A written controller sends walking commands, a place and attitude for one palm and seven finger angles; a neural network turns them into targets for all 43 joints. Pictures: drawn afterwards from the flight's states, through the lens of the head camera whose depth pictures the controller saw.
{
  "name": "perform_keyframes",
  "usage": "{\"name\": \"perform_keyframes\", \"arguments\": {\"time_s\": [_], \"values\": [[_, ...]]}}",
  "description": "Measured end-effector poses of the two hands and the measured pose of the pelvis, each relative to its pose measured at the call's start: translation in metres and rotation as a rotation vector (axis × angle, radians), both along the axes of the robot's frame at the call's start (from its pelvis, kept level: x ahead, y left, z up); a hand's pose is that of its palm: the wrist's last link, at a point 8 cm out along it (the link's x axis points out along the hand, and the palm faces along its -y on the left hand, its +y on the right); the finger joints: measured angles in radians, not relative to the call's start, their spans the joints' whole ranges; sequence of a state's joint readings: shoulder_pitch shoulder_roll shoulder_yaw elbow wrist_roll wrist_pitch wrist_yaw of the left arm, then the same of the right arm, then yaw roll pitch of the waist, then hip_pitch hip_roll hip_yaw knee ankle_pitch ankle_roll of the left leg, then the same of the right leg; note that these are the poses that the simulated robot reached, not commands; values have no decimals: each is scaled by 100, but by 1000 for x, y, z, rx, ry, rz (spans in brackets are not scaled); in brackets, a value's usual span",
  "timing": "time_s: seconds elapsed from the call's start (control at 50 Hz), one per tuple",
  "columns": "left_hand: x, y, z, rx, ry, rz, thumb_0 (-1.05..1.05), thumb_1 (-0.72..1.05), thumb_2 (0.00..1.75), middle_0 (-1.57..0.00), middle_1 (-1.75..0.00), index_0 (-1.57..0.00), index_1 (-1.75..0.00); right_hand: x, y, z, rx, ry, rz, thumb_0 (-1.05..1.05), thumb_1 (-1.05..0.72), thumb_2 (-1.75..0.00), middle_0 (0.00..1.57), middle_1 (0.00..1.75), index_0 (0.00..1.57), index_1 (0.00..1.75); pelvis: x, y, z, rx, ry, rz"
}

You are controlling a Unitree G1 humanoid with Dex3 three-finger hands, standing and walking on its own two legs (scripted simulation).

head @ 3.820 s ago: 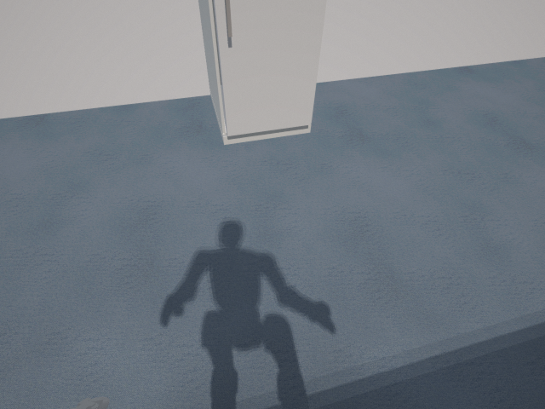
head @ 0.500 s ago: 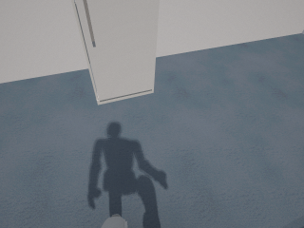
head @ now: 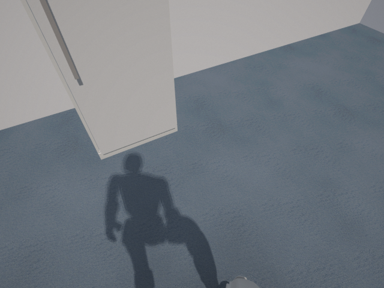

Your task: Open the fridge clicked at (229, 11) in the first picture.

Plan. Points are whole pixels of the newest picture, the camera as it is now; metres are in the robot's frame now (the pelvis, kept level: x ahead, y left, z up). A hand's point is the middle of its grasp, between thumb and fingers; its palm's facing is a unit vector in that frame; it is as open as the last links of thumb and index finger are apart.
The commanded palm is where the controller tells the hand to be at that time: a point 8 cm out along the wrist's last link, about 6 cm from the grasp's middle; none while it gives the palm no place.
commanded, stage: walk to a spot facing it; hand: left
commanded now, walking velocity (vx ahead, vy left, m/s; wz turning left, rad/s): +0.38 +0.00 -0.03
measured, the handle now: (52, 21) +0.93 +0.55 +0.12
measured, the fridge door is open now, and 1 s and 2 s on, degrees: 0 0 0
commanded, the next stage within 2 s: turn to face it in 0.60 s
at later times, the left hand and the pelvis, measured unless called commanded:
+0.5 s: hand (125, 280) +0.17 +0.18 -0.20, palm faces +0.13 -0.98 -0.14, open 7.3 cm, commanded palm none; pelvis +0.23 +0.01 -0.02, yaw +3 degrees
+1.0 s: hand (146, 170) +0.48 +0.17 -0.16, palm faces +0.10 -0.97 -0.22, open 7.3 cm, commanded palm none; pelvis +0.39 -0.01 -0.01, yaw +6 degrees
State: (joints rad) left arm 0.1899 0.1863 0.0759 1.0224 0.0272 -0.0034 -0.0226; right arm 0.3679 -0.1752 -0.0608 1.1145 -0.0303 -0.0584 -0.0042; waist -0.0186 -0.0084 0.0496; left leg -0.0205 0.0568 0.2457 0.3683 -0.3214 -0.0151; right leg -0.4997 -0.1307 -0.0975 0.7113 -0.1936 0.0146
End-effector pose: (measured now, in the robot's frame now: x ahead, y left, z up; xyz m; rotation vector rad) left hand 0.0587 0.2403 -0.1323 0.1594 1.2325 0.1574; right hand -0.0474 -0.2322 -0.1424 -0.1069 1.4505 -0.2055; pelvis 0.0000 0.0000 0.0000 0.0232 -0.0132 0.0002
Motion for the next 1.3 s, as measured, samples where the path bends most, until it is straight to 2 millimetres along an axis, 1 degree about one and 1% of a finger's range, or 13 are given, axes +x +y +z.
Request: {"name": "perform_keyframes", "arguments": {"time_s": [0.08, 0.14, 0.34, 0.46, 0.52, 0.6, 0.76, 0.88, 0.94, 1.02, 1.1, 1.22, 1.3], "values": [[75, -15, -6, 36, -90, -58, 1, 92, 90, -20, -30, -20, -30, 4, -8, -19, 45, 97, -48, 0, -91, -90, 20, 30, 20, 30, 43, -22, -17, 2, -2, -5], [101, -27, -5, 33, -124, -47, 0, 92, 90, -20, -30, -20, -30, 33, -14, -21, 59, 114, -41, 0, -91, -90, 20, 30, 20, 30, 66, -29, -17, -13, -17, 4], [102, -31, -5, -5, 58, 46, 0, 94, 90, -20, -30, -20, -30, 228, -22, 5, 14, -169, 55, 1, -93, -90, 20, 30, 20, 30, 151, -23, 3, -34, -6, 35], [101, -17, -29, -68, 182, 129, 0, 92, 90, -20, -30, -20, -30, 338, -6, 11, -37, -274, 160, 1, -93, -90, 20, 30, 20, 30, 211, 4, -10, -55, -21, 52], [113, -5, -41, -87, 249, 134, 1, 92, 90, -20, -30, -20, -30, 374, 6, 8, -65, -325, 171, 0, -92, -90, 20, 30, 20, 30, 237, 18, -20, -50, -29, 44], [162, 8, -32, -77, 227, 109, 1, 92, 90, -20, -30, -20, -30, 384, 22, 10, -52, -288, 141, 0, -91, -90, 20, 30, 20, 30, 266, 25, -11, -30, -26, 28], [287, 15, -7, -22, 91, 33, 1, 92, 90, -20, -30, -20, -30, 370, 36, 4, 10, -126, 28, 0, -93, -90, 20, 30, 20, 30, 324, 24, 4, -6, -13, -15], [373, 0, -3, 31, -12, -17, 1, 93, 90, -20, -30, -20, -30, 361, 37, -15, 91, 27, -24, 0, -91, -90, 20, 30, 20, 30, 367, 2, -6, 14, -16, 19], [400, -13, -4, 39, -72, -1, 1, 92, 90, -20, -30, -20, -30, 372, 29, -27, 116, 87, -7, 0, -91, -90, 20, 30, 20, 30, 383, -7, -14, 0, -16, 60], [410, -24, 1, 17, -108, 57, 1, 92, 90, -20, -30, -20, -30, 413, 14, -22, 93, 71, 59, 1, -91, -90, 20, 30, 20, 30, 393, -11, -9, -8, -14, 117], [408, -16, 3, 22, -125, 128, -1, 93, 90, -21, -30, -20, -30, 474, 1, -12, 47, -29, 141, 1, -91, -90, 20, 30, 20, 30, 400, -8, -4, -11, -8, 169], [382, 13, -15, 5, -85, 216, -1, 92, 90, -21, -30, -20, -30, 567, 4, 8, -40, -211, 286, 0, -91, -90, 20, 30, 20, 30, 406, 8, -11, -30, -11, 239], [355, 39, -33, -3, -24, 274, 0, 92, 90, -21, -30, -20, -30, 610, 19, 16, -88, -318, 369, 0, -91, -90, 20, 30, 20, 30, 406, 23, -22, -39, -11, 263]]}}
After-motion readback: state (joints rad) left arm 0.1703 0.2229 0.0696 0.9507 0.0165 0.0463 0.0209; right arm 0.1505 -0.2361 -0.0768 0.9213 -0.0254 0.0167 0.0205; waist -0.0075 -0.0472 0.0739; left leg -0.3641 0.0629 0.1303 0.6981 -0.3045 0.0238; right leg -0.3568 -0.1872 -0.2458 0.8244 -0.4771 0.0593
